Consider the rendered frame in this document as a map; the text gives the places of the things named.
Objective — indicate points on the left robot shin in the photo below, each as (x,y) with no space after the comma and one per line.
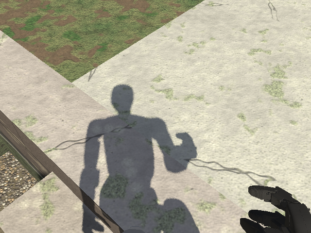
(136,227)

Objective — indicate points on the robot right hand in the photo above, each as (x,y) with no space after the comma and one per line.
(297,218)

